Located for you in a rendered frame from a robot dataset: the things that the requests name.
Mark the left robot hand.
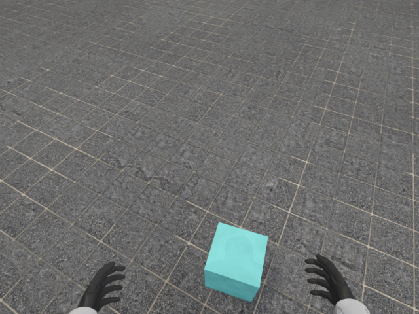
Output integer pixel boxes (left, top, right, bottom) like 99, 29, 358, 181
77, 261, 126, 313

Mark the carton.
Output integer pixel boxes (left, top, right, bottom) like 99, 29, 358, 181
204, 222, 268, 302

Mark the right robot forearm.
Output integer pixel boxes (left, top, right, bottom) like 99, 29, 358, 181
335, 298, 370, 314

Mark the right robot hand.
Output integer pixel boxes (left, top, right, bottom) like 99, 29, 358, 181
305, 254, 355, 307

